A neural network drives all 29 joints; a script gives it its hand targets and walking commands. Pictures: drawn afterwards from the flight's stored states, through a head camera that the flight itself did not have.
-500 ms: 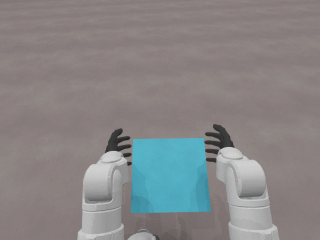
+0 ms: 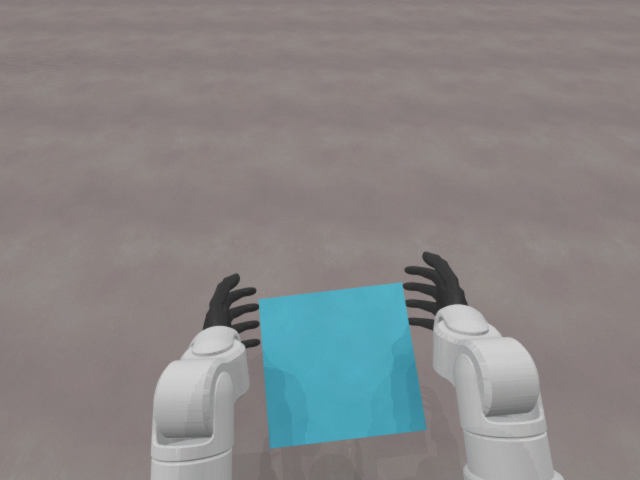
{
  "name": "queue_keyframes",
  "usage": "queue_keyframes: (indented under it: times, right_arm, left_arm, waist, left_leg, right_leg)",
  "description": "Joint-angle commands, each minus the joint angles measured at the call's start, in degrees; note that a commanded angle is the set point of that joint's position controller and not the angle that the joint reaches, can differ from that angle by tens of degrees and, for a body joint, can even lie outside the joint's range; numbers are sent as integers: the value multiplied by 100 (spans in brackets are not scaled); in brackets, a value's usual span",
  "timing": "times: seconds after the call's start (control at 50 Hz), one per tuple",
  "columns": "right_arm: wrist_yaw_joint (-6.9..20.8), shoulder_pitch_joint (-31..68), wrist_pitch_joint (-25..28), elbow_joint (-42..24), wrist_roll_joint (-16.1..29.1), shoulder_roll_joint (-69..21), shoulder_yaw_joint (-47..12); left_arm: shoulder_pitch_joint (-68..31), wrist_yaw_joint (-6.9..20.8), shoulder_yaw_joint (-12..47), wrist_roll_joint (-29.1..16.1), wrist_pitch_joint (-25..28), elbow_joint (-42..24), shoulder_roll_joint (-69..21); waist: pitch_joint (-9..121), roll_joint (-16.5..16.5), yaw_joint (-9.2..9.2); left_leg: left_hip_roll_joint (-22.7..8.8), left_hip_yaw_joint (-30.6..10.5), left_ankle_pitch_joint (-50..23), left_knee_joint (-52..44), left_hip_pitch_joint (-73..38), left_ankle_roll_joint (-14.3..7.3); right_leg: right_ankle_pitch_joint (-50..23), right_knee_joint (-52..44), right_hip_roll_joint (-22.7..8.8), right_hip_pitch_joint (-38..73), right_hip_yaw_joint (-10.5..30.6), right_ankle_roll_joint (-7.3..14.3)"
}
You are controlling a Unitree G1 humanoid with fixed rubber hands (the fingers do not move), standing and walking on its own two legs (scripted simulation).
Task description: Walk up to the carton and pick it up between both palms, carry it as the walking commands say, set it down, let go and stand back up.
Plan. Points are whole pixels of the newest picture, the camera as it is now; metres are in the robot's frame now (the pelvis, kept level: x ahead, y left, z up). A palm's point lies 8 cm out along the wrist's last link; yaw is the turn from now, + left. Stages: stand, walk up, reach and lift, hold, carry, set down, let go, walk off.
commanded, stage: carry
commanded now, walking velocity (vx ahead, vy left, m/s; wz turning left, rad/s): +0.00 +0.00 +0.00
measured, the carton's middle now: (337, 357) +0.30 +0.00 -0.02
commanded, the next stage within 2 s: none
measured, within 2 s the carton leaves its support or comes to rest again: neither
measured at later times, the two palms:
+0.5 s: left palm (249, 407) +0.19 +0.10 +0.09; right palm (514, 417) +0.18 -0.15 +0.10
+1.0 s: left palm (259, 412) +0.18 +0.09 +0.09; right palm (532, 418) +0.17 -0.17 +0.10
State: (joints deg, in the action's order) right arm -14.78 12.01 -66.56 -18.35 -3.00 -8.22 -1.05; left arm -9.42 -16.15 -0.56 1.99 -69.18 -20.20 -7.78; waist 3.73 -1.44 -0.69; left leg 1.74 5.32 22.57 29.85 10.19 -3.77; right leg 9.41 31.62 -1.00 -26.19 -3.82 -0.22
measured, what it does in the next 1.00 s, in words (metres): steps on the spot: right foot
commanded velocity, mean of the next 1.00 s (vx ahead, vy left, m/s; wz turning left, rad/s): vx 0.00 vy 0.00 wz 0.00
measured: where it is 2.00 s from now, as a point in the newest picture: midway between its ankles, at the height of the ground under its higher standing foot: outside the picture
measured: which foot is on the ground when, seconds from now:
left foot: down 0.00-1.00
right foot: up 0.00-0.14, down 0.16-1.00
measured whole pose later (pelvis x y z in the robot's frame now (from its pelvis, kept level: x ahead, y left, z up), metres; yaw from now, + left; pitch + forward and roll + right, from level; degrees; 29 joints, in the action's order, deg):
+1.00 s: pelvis -0.10 -0.02 +0.00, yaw -5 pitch +2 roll +0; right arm -14.7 15.4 -70.4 -14.4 -5.1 -8.9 0.9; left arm -12.6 -15.4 -1.3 4.4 -71.7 -14.9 -8.3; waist 4.5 0.6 -0.1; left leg -2.6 10.4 16.1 32.8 18.6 -2.3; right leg 7.4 29.3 -3.6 -23.6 -6.1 0.2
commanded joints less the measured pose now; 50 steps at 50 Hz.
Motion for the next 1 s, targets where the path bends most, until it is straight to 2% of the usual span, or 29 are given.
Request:
queue_keyframes:
  times: [0.0, 0.04, 0.08, 0.16, 0.22, 0.24, 0.28, 0.34, 0.38, 0.42, 0.6, 0.62, 0.64, 0.7, 0.78, 0.88, 0.98]
  right_arm:
    - [1276, 1718, -105, -357, 1576, -5712, -2488]
    - [1294, 2094, -101, -391, 1554, -5717, -2387]
    - [1260, 2110, -125, -400, 1501, -5635, -2283]
    - [1212, 2067, -206, -257, 1494, -5513, -2130]
    - [1175, 1986, -263, -95, 1414, -5592, -2089]
    - [1185, 2038, -276, -95, 1417, -5590, -2097]
    - [1258, 2343, -266, -156, 1513, -5713, -2225]
    - [1317, 2759, -222, -235, 1618, -5961, -2373]
    - [1328, 2922, -198, -283, 1665, -6071, -2451]
    - [1333, 2925, -185, -277, 1695, -6153, -2498]
    - [1309, 2638, -39, -27, 1586, -6177, -2344]
    - [1295, 2643, -37, -174, 1637, -6232, -2388]
    - [1292, 2579, -24, 19, 1564, -6145, -2280]
    - [1257, 2491, -3, 71, 1536, -6024, -2183]
    - [1254, 2417, -76, -287, 1673, -6182, -2430]
    - [1295, 2285, -194, -230, 1634, -6125, -2497]
    - [1315, 2413, -195, -360, 1684, -6158, -2513]
  left_arm:
    - [-2481, 1387, 3017, -1647, 96, -722, -5760]
    - [-2991, 1392, 3106, -1736, 70, -790, -5843]
    - [-3091, 1370, 3146, -1808, 37, -776, -5868]
    - [-2821, 1302, 2945, -1731, -80, -466, -5795]
    - [-2786, 1344, 2786, -1702, -137, -266, -5747]
    - [-2738, 1359, 2721, -1661, -129, -166, -5763]
    - [-2688, 1374, 2594, -1532, -59, -14, -5908]
    - [-2930, 1412, 2584, -1482, 2, -42, -6101]
    - [-3064, 1426, 2576, -1486, 56, -81, -6173]
    - [-3104, 1435, 2591, -1506, 98, -150, -6208]
    - [-3029, 1490, 2536, -1557, 252, -59, -6165]
    - [-3061, 1482, 2605, -1634, 251, -228, -6228]
    - [-3009, 1484, 2511, -1570, 263, -57, -6137]
    - [-2929, 1446, 2436, -1542, 283, -31, -6023]
    - [-2817, 1415, 2679, -1655, 215, -400, -6204]
    - [-2639, 1410, 2722, -1569, 110, -353, -6158]
    - [-2855, 1419, 2801, -1665, 103, -569, -6209]
  waist:
    - [1137, 1009, 81]
    - [892, 1247, 43]
    - [1038, 1361, 3]
    - [1438, 1030, 17]
    - [1710, 480, 39]
    - [1725, 413, 32]
    - [1567, 377, 16]
    - [1316, 365, -4]
    - [1267, 249, -2]
    - [1337, 143, -3]
    - [1867, -151, 15]
    - [1869, -133, 14]
    - [1859, -81, 18]
    - [1903, -52, 18]
    - [1920, 27, 18]
    - [1899, 52, 14]
    - [1822, 77, 14]
  left_leg:
    - [-1948, -939, -4530, -618, -551, -67]
    - [-1682, -730, -5261, -510, -268, 165]
    - [-1508, -475, -5363, -336, -247, 239]
    - [-1467, -550, -4316, -236, -264, 147]
    - [-1380, -578, -3818, -127, -11, 139]
    - [-1382, -593, -3545, -192, 64, 146]
    - [-1416, -537, -2199, -404, 94, 70]
    - [-1276, -499, -770, -618, 632, 16]
    - [-1229, -467, -105, -739, 829, 21]
    - [-1186, -422, 230, -746, 851, 13]
    - [-907, -172, -105, -350, 461, 43]
    - [-909, -183, -109, -353, 460, 45]
    - [-913, -189, -107, -357, 460, 46]
    - [-925, -189, -183, -356, 447, 57]
    - [-965, -218, -267, -403, 472, 64]
    - [-1027, -241, -407, -434, 509, 63]
    - [-1076, -217, -524, -453, 589, 76]
  right_leg:
    - [520, 537, -143, -218, -132, -93]
    - [355, 457, -165, 184, -186, -77]
    - [113, 163, -238, 605, -221, -38]
    - [5, -40, -372, 1064, -176, -60]
    - [-804, -15, -684, 1562, 5, -84]
    - [-760, 78, -731, 1499, 47, -75]
    - [-122, -62, -675, 1099, 26, -92]
    - [212, -292, -718, 1131, 57, -39]
    - [308, -370, -728, 1134, 77, -10]
    - [393, -480, -750, 1098, 145, 26]
    - [399, -907, -926, 1020, 531, 116]
    - [448, -917, -915, 992, 528, 119]
    - [491, -929, -899, 958, 526, 119]
    - [429, -916, -888, 976, 506, 132]
    - [183, -813, -855, 1020, 443, 139]
    - [-149, -675, -804, 1090, 384, 155]
    - [-386, -566, -752, 1122, 342, 175]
